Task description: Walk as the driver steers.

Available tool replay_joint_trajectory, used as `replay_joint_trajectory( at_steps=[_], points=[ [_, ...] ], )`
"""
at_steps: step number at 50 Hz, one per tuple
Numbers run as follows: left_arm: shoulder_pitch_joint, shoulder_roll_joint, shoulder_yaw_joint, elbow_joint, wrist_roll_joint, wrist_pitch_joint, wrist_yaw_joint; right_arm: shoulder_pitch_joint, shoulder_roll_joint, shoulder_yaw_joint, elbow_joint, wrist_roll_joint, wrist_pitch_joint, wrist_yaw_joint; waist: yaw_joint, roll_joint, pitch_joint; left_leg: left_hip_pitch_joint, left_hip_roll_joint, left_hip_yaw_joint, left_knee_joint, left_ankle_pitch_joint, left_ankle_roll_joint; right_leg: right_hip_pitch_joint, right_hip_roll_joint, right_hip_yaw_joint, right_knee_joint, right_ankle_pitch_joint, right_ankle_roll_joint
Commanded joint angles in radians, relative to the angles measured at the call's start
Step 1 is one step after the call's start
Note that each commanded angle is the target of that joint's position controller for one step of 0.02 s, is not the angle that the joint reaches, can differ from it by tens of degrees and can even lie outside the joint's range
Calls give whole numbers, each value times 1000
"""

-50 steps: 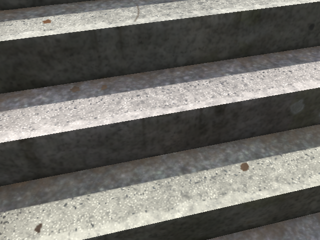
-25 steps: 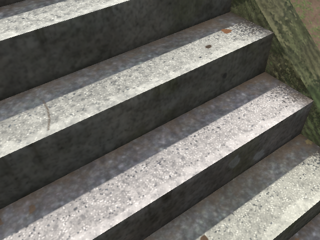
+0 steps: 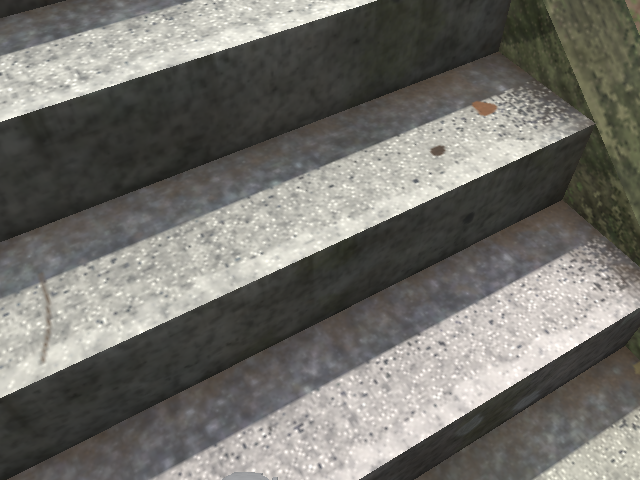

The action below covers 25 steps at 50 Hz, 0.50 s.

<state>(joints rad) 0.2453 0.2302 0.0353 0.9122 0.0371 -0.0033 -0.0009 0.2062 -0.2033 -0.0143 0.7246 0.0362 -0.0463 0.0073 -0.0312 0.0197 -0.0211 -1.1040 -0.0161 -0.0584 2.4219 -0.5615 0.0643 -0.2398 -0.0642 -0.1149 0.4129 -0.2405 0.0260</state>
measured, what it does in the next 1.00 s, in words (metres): climbs, turning left: left foot 0.19 m higher, then right foot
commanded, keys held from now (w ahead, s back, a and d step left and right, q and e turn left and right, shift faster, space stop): w+q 1.00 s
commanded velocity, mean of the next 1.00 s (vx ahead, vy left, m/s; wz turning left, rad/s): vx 0.50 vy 0.00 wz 0.55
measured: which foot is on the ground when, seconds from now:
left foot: up 0.00-0.18, down 0.20-0.70, up 0.72-1.00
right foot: down 0.00-0.18, up 0.20-0.70, down 0.72-1.00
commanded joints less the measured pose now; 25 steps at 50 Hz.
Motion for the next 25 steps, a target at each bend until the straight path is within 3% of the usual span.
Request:
replay_joint_trajectory(
  at_steps=[1, 2, 3, 4, 5, 6, 7, 8, 9, 10, 11, 12, 13, 14, 15, 16, 17, 18, 20, 21, 23, 25],
  points=[
    [-179, -1, -39, -27, 15, -9, -5, -145, 188, 125, -281, 0, -10, 29, -143, -148, 73, -178, 86, -59, -157, 163, 18, -193, -265, 15, -313, 98, -95],
    [-277, 64, -35, -50, 38, -26, -14, -127, 104, 112, -268, -17, -1, 12, -185, -136, 65, 93, 62, 34, -378, 303, -5, -425, -193, -116, -397, 205, -125],
    [-358, 75, -42, -46, 44, -46, -28, -36, 51, 93, -208, -31, 6, -5, -229, -135, -5, 471, 17, 155, -527, 402, 12, -554, -124, -257, -437, 579, -135],
    [-324, 151, -28, -45, 17, -67, -30, 31, 12, 78, -160, -50, 3, -18, -247, -161, -112, 691, -35, 213, -565, 428, 15, -509, -144, -243, -392, 1063, -173],
    [-279, 259, -3, -40, -19, -55, -20, 137, -23, 57, -96, -68, 8, -38, -277, -155, -220, 702, -63, 237, -640, 273, 0, -265, -157, -238, -290, 1565, -196],
    [-276, 380, 30, -49, -45, -44, -8, 251, -52, 43, -47, -73, 20, -45, -320, -231, -306, 716, -70, 240, -762, 114, -18, -17, -205, -204, -190, 1978, -217],
    [-283, 400, 43, -80, -67, -30, -4, 293, -120, 17, -37, -70, 31, -41, -310, -257, -343, 691, -58, 207, -978, 5, -6, 213, -234, -150, -20, 2109, -235],
    [-270, 347, 29, -103, -64, -22, -5, 217, -151, -4, -58, -60, 30, -32, -267, -245, -314, 658, -79, 158, -1332, 14, 18, 366, -245, -101, 170, 2023, -252],
    [-27, 188, 8, -149, -40, -19, 10, 14, -232, -28, -47, -46, 46, -32, -20, 47, -279, 713, -102, -73, -1470, -157, 112, 108, -129, -84, 431, 1644, -228],
    [1, 129, -11, -159, -18, -54, -7, -46, -269, -43, -75, -73, 77, -50, 20, 311, -337, 831, 56, -472, -1748, -161, 213, -162, -15, -15, 809, 521, -177],
    [-47, 107, -2, -208, -20, -92, -54, -73, -159, -13, -103, -141, 70, -45, 37, 345, -416, 889, 95, -713, -1854, -262, 245, -384, 89, 236, 1299, 236, -160],
    [-173, 16, -43, -240, 6, -118, -83, 57, -62, 25, -25, -107, 66, 2, -3, 141, -277, 758, -11, -364, -1702, 140, 135, -406, 72, 218, 1493, 103, -157],
    [-265, -99, -67, -309, 8, -135, -80, 149, 17, 46, 63, -67, 65, 42, 25, 38, -147, 686, -15, -220, -1735, 265, 107, -553, 79, 159, 1557, 42, -172],
    [-294, -120, -84, -331, 12, -133, -76, 210, 61, 47, 115, -56, 53, 57, 21, 2, -86, 615, 0, -381, -1820, 39, 125, -700, 77, 161, 1667, 34, -179],
    [-237, -126, -94, -357, 11, -127, -80, 179, 45, 35, 128, -43, 44, 50, 60, 50, -8, 576, 10, -510, -1898, -132, 150, -784, 79, 179, 1708, 27, -155],
    [-186, -106, -96, -358, 7, -116, -84, 109, 23, 27, 115, -25, 36, 43, 95, 80, 36, 568, 11, -536, -1960, -188, 158, -819, 76, 181, 1708, 40, -125],
    [-159, -98, -105, -353, 11, -118, -79, 95, -13, 13, 109, -21, 26, 35, 110, 67, 41, 573, 13, -521, -1983, -172, 166, -839, 70, 159, 1625, 59, -105],
    [-151, -89, -106, -348, 18, -120, -67, 77, -22, 8, 104, -29, 18, 28, 117, 26, 41, 553, 12, -519, -1979, -128, 170, -844, 58, 155, 1551, 116, -91],
    [-205, -71, -109, -348, 14, -117, -33, 56, -21, 9, 74, -54, 12, 10, 91, 11, 33, 516, 25, -505, -1992, -26, 174, -838, 54, 103, 1435, 166, -58],
    [-253, -82, -117, -364, 16, -116, -14, 63, -24, 7, 54, -66, 14, -5, 68, 28, 13, 495, 34, -517, -2007, 9, 186, -819, 56, 91, 1391, 166, -44],
    [-228, -89, -115, -347, 9, -109, 10, 80, -36, 4, 47, -81, 25, -17, 59, 103, -82, 537, 54, -531, -2010, 9, 213, -780, 81, 65, 1466, 214, -41],
    [-235, -61, -104, -343, -6, -114, 22, 82, -50, -4, 17, -67, 19, -25, 45, 117, -83, 581, 75, -555, -2022, -17, 220, -768, 63, 105, 1362, 196, -38]
  ],
)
